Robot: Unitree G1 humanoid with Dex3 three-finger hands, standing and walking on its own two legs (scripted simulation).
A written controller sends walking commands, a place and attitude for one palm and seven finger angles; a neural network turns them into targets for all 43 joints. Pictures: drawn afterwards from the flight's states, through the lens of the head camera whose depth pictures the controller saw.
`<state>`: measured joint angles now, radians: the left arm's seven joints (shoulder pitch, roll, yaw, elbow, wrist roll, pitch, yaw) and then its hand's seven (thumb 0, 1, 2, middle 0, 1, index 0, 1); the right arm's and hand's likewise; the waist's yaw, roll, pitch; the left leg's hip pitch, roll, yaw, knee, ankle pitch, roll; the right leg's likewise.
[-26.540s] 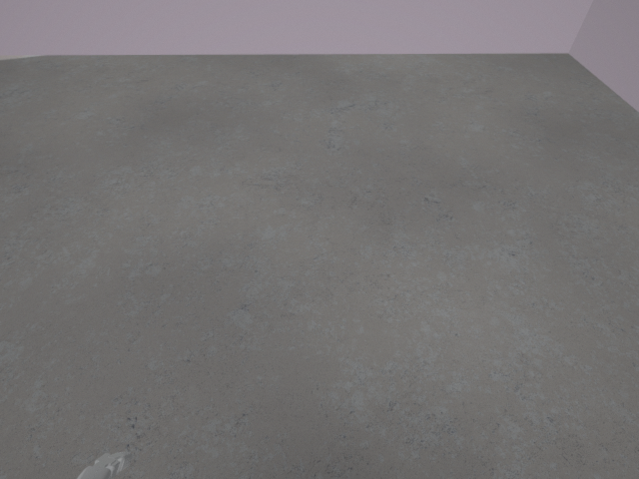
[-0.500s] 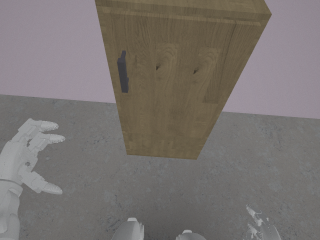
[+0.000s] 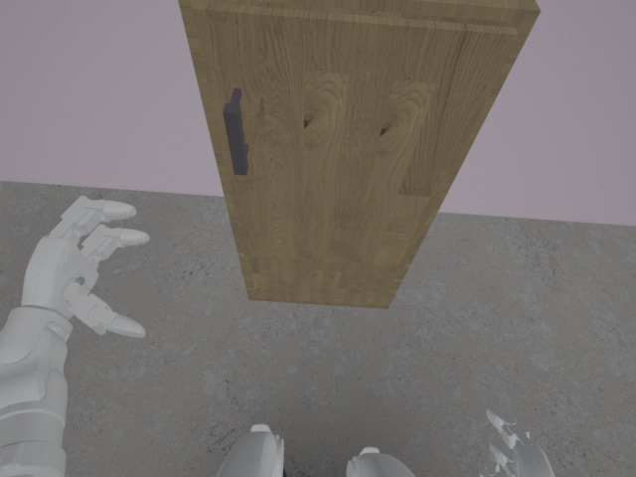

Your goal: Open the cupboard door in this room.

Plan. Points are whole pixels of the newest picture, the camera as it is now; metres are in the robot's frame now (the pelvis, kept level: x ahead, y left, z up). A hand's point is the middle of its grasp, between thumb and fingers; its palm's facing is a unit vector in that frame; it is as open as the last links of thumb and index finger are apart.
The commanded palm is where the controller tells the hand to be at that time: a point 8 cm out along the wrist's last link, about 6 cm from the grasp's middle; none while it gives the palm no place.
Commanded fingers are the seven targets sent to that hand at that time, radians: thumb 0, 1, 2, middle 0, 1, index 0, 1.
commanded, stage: move the hooked fingers beside the handle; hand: left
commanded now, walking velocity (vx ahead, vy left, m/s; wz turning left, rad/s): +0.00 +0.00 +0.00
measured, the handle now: (238, 133) +0.59 +0.15 +0.05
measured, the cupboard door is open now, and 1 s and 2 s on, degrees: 0 0 0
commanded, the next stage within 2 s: none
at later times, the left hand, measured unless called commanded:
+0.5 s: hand (146, 222) +0.41 +0.24 +0.05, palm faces -0.04 -1.00 -0.02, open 14.0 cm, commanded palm +0.39 +0.29 +0.05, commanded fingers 0.00 -0.50 0.30 -0.30 -1.20 -0.30 -1.20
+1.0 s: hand (184, 180) +0.49 +0.21 +0.05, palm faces +0.00 -1.00 -0.02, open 14.0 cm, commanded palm +0.48 +0.26 +0.05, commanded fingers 0.00 -0.50 0.30 -0.30 -1.20 -0.30 -1.20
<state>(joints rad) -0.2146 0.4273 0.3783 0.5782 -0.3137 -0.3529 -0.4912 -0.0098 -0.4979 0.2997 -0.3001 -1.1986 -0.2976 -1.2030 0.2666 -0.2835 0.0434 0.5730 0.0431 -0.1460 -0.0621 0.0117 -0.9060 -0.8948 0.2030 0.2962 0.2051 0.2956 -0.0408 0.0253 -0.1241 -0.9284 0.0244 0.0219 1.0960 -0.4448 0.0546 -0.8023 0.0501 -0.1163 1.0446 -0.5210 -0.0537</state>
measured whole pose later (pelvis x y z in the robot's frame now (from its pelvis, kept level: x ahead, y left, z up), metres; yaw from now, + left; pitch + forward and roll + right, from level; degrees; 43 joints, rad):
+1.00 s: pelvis +0.00 +0.02 -0.01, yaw -2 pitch +22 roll -4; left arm -0.80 0.50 0.39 1.13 -0.12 -0.44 -0.27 -0.01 -0.50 0.30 -0.30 -1.20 -0.30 -1.20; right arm 0.35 -0.28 0.04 0.62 0.00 0.05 -0.02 0.01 -0.91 -0.89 0.20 0.30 0.21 0.30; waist -0.16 0.03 -0.13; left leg -1.09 0.03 0.05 1.15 -0.45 0.08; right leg -0.97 0.05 -0.09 1.10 -0.52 -0.03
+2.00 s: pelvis +0.01 +0.01 -0.02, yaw -3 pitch +25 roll -5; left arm -0.92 0.55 0.41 1.20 -0.07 -0.45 -0.25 -0.01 -0.50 0.30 -0.30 -1.20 -0.30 -1.20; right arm 0.36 -0.28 0.05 0.61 -0.01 0.09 0.01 0.00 -0.91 -0.89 0.20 0.30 0.20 0.30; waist -0.20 0.03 -0.13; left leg -1.16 0.05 0.03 1.19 -0.48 0.07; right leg -1.03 0.07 -0.10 1.12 -0.53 -0.04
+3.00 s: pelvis +0.01 +0.01 -0.02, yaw -3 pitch +26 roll -5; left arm -0.93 0.50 0.37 1.18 -0.06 -0.46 -0.18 -0.01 -0.50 0.30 -0.30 -1.20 -0.30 -1.20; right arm 0.38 -0.27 0.04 0.62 -0.02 0.10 0.03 0.00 -0.91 -0.89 0.20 0.30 0.20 0.30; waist -0.20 0.04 -0.14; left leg -1.17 0.05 0.03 1.20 -0.49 0.07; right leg -1.04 0.07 -0.11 1.13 -0.54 -0.04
